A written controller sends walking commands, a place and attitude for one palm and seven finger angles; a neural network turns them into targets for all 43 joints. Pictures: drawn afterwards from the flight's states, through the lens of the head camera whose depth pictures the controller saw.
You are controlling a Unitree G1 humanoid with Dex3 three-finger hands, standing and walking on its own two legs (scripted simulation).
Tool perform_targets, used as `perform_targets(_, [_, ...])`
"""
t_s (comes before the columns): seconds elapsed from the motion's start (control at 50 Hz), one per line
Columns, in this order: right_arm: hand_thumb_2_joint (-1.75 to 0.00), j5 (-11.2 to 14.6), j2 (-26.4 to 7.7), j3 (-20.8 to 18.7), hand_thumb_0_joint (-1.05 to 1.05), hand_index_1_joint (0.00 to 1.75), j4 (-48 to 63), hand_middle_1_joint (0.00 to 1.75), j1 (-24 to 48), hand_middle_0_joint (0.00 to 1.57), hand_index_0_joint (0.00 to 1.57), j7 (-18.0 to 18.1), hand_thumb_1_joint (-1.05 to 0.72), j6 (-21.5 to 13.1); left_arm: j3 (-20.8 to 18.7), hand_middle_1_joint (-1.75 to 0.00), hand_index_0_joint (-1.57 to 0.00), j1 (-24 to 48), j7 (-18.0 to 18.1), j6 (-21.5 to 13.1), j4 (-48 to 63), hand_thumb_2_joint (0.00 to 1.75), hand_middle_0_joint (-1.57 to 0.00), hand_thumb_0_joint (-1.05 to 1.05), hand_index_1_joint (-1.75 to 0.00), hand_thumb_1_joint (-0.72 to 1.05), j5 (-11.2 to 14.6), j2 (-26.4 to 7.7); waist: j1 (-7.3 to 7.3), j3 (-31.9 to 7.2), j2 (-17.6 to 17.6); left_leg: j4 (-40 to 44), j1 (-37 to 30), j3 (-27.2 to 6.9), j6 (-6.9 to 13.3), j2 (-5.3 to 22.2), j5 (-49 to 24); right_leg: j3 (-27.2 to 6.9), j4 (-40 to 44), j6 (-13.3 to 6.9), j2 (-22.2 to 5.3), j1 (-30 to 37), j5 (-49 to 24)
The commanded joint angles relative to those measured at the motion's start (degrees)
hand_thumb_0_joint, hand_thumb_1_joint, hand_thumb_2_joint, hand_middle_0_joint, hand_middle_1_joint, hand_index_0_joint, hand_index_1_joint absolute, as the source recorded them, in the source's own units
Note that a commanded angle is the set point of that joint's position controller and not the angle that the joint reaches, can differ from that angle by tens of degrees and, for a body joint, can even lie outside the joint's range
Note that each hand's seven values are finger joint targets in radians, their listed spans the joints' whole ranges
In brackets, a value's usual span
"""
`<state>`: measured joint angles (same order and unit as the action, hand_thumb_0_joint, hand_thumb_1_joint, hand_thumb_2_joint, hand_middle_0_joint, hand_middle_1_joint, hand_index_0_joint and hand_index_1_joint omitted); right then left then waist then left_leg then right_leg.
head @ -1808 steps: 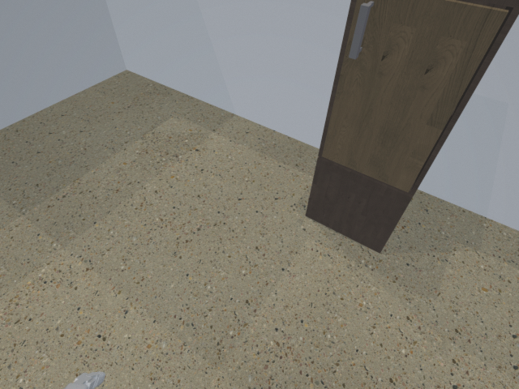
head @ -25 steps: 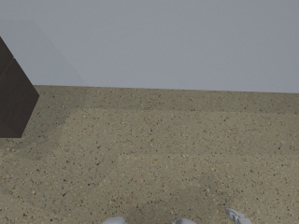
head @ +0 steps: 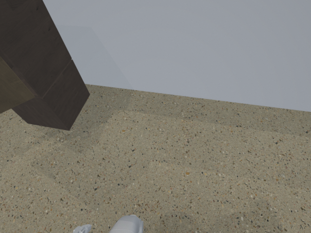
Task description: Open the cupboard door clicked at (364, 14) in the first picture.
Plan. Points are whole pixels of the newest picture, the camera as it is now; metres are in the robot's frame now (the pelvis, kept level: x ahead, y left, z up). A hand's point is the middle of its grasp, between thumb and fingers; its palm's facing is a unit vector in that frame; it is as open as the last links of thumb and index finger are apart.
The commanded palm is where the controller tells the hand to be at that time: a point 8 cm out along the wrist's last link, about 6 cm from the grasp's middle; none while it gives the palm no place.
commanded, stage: turn to face it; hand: left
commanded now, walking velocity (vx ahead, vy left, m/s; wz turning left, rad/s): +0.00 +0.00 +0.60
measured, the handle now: out of the picture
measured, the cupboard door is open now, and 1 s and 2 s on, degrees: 49 49 49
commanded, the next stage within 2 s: take the last steps up to it in 0.92 s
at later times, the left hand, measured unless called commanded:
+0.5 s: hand out of the picture +0.03 +0.26 -0.17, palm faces +0.33 -0.91 -0.25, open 7.4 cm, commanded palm none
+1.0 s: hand out of the picture -0.01 +0.16 -0.15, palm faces +0.55 -0.79 -0.27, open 7.3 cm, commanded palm none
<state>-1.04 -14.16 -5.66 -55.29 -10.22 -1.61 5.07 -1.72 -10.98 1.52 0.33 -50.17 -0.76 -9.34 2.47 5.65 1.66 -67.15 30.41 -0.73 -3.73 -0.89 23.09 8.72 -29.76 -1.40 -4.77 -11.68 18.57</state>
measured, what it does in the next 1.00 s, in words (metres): steps on the spot, turning left: left foot, then right foot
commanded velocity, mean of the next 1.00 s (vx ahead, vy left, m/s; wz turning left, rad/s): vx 0.00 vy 0.00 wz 0.48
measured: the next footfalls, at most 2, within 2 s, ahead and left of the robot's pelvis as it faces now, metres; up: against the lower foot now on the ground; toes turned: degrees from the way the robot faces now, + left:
left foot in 0.26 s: +0.04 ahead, +0.14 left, +0.00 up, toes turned +17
right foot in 0.70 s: +0.10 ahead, -0.10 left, +0.00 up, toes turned +21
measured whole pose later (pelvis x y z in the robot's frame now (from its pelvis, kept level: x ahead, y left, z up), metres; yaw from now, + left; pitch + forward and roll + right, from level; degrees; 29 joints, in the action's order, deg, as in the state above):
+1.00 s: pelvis +0.05 -0.03 +0.00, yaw +33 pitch +0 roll +3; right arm -0.8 -13.4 -4.7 -57.1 -8.4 -1.0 4.8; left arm -2.1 -14.0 1.7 -0.6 -52.8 -1.1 -9.4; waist 0.4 5.5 0.0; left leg -56.5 24.8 -0.3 -3.7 0.7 24.7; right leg 11.0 -28.1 -1.9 -5.6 -10.0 18.2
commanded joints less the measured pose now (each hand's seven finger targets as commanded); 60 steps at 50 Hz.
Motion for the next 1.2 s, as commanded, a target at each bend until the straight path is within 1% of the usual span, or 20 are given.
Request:
perform_targets(0.0, [-0.9,0.2,-2.1,0.4,0.0,0.3,5.0,0.3,4.6,0.2,0.2,0.0,-0.9,-1.6,-3.1,-0.3,-0.2,-4.1,0.6,-1.7,2.5,0.9,-0.2,0.0,-0.3,0.9,-0.3,-10.8,-3.39,-6.8,-11.1,5.4,4.3,2.3,-0.9,2.5,0.2,-4.7,7.6,-3.1,-14.1,12.9,-38.5])
perform_targets(0.14, [-0.9,0.5,-1.2,1.2,0.0,0.3,6.3,0.3,8.0,0.2,0.2,-0.3,-0.9,-2.4,-4.5,-0.3,-0.2,-6.6,0.4,-1.2,0.9,0.9,-0.2,0.0,-0.3,0.9,-1.0,-13.8,-5.15,-6.7,-13.8,24.1,-4.2,7.3,1.0,1.9,2.7,-1.4,2.9,-4.1,-17.6,12.6,-42.4])
perform_targets(0.2, [-0.9,0.1,-3.5,0.6,0.0,0.3,5.4,0.3,2.2,0.2,0.2,0.0,-0.9,-3.1,-4.8,-0.3,-0.2,-4.7,-0.2,-1.2,1.0,0.9,-0.2,0.0,-0.3,0.9,-0.4,-14.7,-1.06,-8.9,-11.2,37.1,-17.3,9.1,2.7,-0.2,-7.8,2.9,-6.4,-0.7,-16.3,6.1,-40.4])
perform_targets(0.22, [-0.9,-0.1,-6.8,-0.4,0.0,0.3,4.4,0.3,-2.6,0.2,0.2,0.0,-0.9,-3.5,-4.5,-0.3,-0.2,-3.5,-0.4,-1.1,1.7,0.9,-0.2,0.0,-0.3,0.9,-0.1,-13.4,1.74,-12.3,-3.9,42.1,-28.1,3.4,4.6,4.3,-18.7,4.5,-16.7,2.0,-13.9,-2.0,-29.8])
perform_targets(0.24, [-0.9,-0.6,-14.1,-2.3,0.0,0.3,3.8,0.3,-7.1,0.2,0.2,0.6,-0.9,-4.0,-3.4,-0.3,-0.2,-1.7,-1.1,-0.7,4.2,0.9,-0.2,0.0,-0.3,0.9,0.6,-9.1,4.31,-14.1,15.2,43.9,-37.1,-20.6,13.7,21.4,-41.7,4.5,-31.2,6.6,-4.3,-20.3,12.9])
perform_targets(0.26, [-0.9,0.1,-16.2,-2.5,0.0,0.3,2.6,0.3,-10.2,0.2,0.2,1.3,-0.9,-3.4,-2.9,-0.3,-0.2,2.7,-0.5,0.3,6.2,0.9,-0.2,0.0,-0.3,0.9,0.0,-9.1,5.24,-15.3,12.4,44.0,-35.3,-23.2,18.6,26.0,-51.3,-3.9,-38.0,5.9,-2.7,-23.0,21.1])
perform_targets(0.28, [-0.9,-0.1,-15.4,-2.1,0.0,0.3,3.4,0.3,-8.0,0.2,0.2,1.4,-0.9,-3.4,-3.1,-0.3,-0.2,2.7,-0.3,0.6,6.9,0.9,-0.2,0.0,-0.3,0.9,-0.1,-9.7,3.52,-12.9,6.8,44.7,-31.0,-18.6,18.8,25.6,-40.7,-6.4,-39.3,5.2,-4.0,-22.7,18.7])
perform_targets(0.36, [-0.9,-0.4,-9.8,-0.3,0.0,0.3,6.3,0.3,1.6,0.2,0.2,2.4,-0.9,-4.3,-3.8,-0.3,-0.2,0.5,-1.1,1.4,2.4,0.9,-0.2,0.0,-0.3,0.9,-0.6,-9.3,-1.19,-6.7,6.1,48.8,-19.7,-12.7,12.5,14.9,-24.9,-8.9,-38.7,6.1,-2.6,-20.6,4.8])
perform_targets(0.56, [-0.9,-0.7,-9.8,-0.9,0.0,0.3,6.1,0.3,0.2,0.2,0.2,1.9,-0.9,-3.8,-3.1,-0.3,-0.2,2.3,-0.9,1.1,4.1,0.9,-0.2,0.0,-0.3,0.9,-0.3,-7.8,-1.13,-7.3,7.9,47.0,-17.6,-15.9,12.8,12.2,-21.2,-6.9,-17.1,6.3,1.9,-12.2,5.6])
perform_targets(0.64, [-0.9,-0.2,-8.8,-1.1,0.0,0.3,6.6,0.3,2.0,0.2,0.2,1.9,-0.9,-3.5,-3.4,-0.3,-0.2,-2.9,-0.5,-0.1,2.9,0.9,-0.2,0.0,-0.3,0.9,0.2,-8.3,-3.75,-9.6,6.9,41.0,-11.4,-16.9,10.2,9.4,-24.0,-6.0,0.6,5.3,3.6,2.3,-3.7])
perform_targets(0.66, [-0.9,0.3,-7.1,-0.8,0.0,0.3,6.9,0.3,2.2,0.2,0.2,1.7,-0.9,-3.6,-3.9,-0.3,-0.2,-5.2,-0.1,-0.7,2.5,0.9,-0.2,0.0,-0.3,0.9,0.0,-10.4,-4.98,-10.5,1.5,36.6,-6.4,-14.5,7.5,6.4,-18.6,-9.8,8.0,4.2,-0.5,9.6,-6.7])
perform_targets(0.68, [-0.9,0.8,-3.2,-0.4,0.0,0.3,7.7,0.3,1.0,0.2,0.2,1.5,-0.9,-3.7,-4.9,-0.3,-0.2,-6.6,0.4,-1.3,2.1,0.9,-0.2,0.0,-0.3,0.9,-1.0,-15.4,-5.4,-12.0,-14.3,24.4,3.1,-5.3,3.1,-1.7,-2.6,-24.1,12.4,-0.7,-14.6,16.4,-11.2])
perform_targets(0.7, [-0.9,0.5,-4.1,-0.5,0.0,0.3,8.3,0.3,2.3,0.2,0.2,1.4,-0.9,-3.6,-4.8,-0.3,-0.2,-6.1,0.5,-1.1,2.4,0.9,-0.2,0.0,-0.3,0.9,-1.0,-17.4,-5.75,-10.1,-18.0,9.5,3.7,-1.8,1.8,-3.3,12.9,-30.2,13.4,-7.1,-24.6,9.6,-19.2])
perform_targets(0.76, [-0.9,0.0,-4.3,-0.7,0.0,0.3,4.7,0.3,1.3,0.2,0.2,0.9,-0.9,-2.0,-3.0,-0.3,-0.2,0.8,0.7,-1.2,3.2,0.9,-0.2,0.0,-0.3,0.9,-0.2,-10.8,-1.84,-4.2,-13.1,-4.3,3.4,-3.3,1.0,1.0,3.3,-16.7,10.9,-5.8,-15.3,3.3,-25.5])
perform_targets(0.82, [-0.9,0.2,-2.1,0.1,0.0,0.3,3.4,0.3,1.0,0.2,0.2,0.5,-0.9,-1.8,-2.7,-0.3,-0.2,-1.2,0.6,-1.8,2.4,0.9,-0.2,0.0,-0.3,0.9,-0.2,-9.6,-1.94,-5.9,-11.8,-1.2,2.9,-0.9,0.1,1.4,-0.8,-9.2,9.3,-3.5,-12.4,7.2,-33.4])
perform_targets(1.0, [-0.9,0.6,0.1,1.9,0.0,0.3,2.8,0.3,6.7,0.2,0.2,0.9,-0.9,-2.4,-3.3,-0.3,-0.2,-9.0,0.5,-1.9,-2.4,0.9,-0.2,0.0,-0.3,0.9,-1.0,-11.3,-5.28,-6.3,-12.5,20.4,-4.7,3.7,1.0,1.1,3.8,-7.5,6.5,-5.8,-14.8,11.4,-42.1])
perform_targets(1.12, [-0.9,0.1,-1.6,2.1,0.0,0.3,1.6,0.3,1.8,0.2,0.2,0.7,-0.9,-4.2,-4.1,-0.3,-0.2,-6.5,-0.6,-2.1,-4.1,0.9,-0.2,0.0,-0.3,0.9,-0.7,-12.8,-2.21,-5.9,-10.2,39.8,-20.3,7.0,3.2,0.3,-4.1,-6.3,4.5,-3.1,-15.8,1.5,-14.9])
perform_targets(1.14, [-0.9,-0.1,-4.1,1.5,0.0,0.3,0.5,0.3,-2.3,0.2,0.2,0.9,-0.9,-4.9,-3.9,-0.3,-0.2,-5.1,-1.0,-1.9,-3.6,0.9,-0.2,0.0,-0.3,0.9,-0.2,-11.6,0.23,-7.2,-3.6,45.0,-29.6,3.2,5.5,2.6,-5.6,-2.7,-3.4,-0.5,-12.5,-6.2,-9.4])
perform_targets(1.16, [-0.9,-0.9,-10.0,-0.1,0.0,0.3,-0.4,0.3,-7.4,0.2,0.2,1.3,-0.9,-5.2,-3.4,-0.3,-0.2,-4.2,-1.7,-1.7,-1.9,0.9,-0.2,0.0,-0.3,0.9,0.2,-8.0,2.64,-9.1,14.0,48.5,-37.8,-15.9,12.0,16.1,-8.4,3.9,-18.7,3.4,-3.5,-19.1,7.7])
perform_targets(1.18, [-0.9,-0.8,-12.3,-0.4,0.0,0.3,-1.7,0.3,-12.1,0.2,0.2,2.0,-0.9,-4.7,-2.3,-0.3,-0.2,1.4,-1.6,-1.5,0.6,0.9,-0.2,0.0,-0.3,0.9,-0.4,-6.6,4.72,-7.5,15.7,51.6,-38.4,-23.2,18.0,22.2,-15.3,-0.1,-30.3,3.3,-0.2,-27.5,18.8])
